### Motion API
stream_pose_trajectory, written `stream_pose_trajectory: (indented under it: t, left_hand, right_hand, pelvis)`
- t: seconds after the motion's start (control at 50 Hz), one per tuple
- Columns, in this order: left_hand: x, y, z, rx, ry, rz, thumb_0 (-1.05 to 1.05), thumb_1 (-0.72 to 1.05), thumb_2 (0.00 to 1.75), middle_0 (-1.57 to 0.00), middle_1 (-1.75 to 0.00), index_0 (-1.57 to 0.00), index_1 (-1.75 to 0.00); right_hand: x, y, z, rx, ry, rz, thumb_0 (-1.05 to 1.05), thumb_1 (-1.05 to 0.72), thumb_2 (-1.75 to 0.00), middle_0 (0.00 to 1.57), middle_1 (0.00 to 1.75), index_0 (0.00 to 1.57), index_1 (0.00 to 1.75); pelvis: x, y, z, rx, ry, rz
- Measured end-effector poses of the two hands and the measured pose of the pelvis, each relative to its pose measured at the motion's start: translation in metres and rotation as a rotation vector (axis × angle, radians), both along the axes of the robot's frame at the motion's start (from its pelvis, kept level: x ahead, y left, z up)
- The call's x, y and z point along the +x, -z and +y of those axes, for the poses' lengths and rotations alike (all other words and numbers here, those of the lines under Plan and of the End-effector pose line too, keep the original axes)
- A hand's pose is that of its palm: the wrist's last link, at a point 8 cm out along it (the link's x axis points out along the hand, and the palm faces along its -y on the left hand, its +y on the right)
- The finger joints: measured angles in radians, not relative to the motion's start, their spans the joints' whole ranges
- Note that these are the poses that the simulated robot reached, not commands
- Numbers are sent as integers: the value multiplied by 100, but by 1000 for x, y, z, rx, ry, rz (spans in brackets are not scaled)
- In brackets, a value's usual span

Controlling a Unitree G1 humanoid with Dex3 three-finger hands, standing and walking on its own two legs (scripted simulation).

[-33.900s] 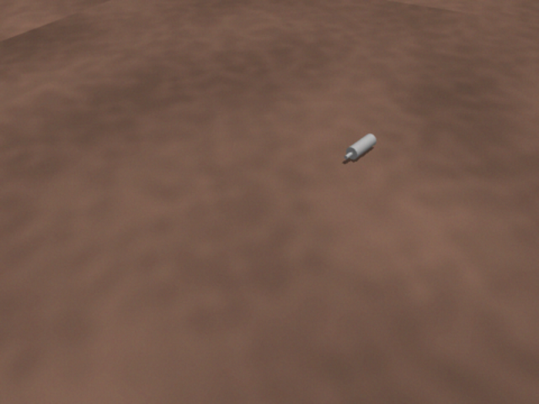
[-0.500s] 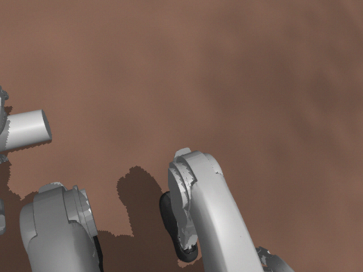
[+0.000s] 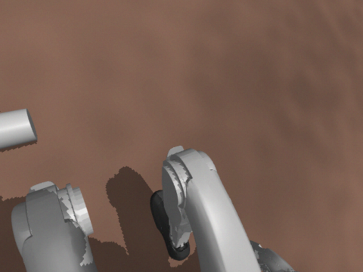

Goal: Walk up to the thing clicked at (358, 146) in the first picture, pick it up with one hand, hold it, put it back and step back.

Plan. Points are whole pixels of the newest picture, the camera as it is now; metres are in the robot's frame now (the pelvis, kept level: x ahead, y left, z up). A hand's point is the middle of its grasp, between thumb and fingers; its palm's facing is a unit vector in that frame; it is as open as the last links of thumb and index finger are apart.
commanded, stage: rest palm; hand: left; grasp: from above
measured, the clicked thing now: out of the picture +0.44 +0.33 -0.26
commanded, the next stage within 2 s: close in 0.34 s
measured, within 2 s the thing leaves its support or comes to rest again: neither
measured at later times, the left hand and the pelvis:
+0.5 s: hand out of the picture +0.43 +0.31 -0.25, palm faces -0.47 -0.15 -0.87, open 14.0 cm; pelvis +0.00 +0.00 +0.00, yaw -1 degrees
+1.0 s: hand out of the picture +0.43 +0.28 -0.24, palm faces -0.38 -0.08 -0.92, open 13.0 cm; pelvis -0.01 +0.00 +0.01, yaw -2 degrees
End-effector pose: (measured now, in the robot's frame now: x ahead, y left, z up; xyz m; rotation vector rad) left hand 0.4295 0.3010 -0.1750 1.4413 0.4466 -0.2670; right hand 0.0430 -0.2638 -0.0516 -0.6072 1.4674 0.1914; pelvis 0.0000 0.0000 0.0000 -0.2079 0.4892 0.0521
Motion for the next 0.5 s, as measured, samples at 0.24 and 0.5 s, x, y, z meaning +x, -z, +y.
stream_pose_trajectory:
  t: [0.24, 0.5]
  left_hand:
    - [9, 6, -13, 43, -26, -40, 0, -50, 99, -8, -99, -7, -99]
    - [8, 13, 14, 46, -149, 56, 0, -49, 97, -8, -101, -8, -101]
  right_hand:
    - [6, -4, 10, 51, -27, -30, 0, -90, -90, 20, 30, 20, 30]
    - [-2, 0, 10, 73, -21, -4, 0, -91, -90, 20, 30, 20, 30]
  pelvis:
    - [-1, -1, 4, -15, 11, 8]
    - [0, 0, 2, -12, 9, 0]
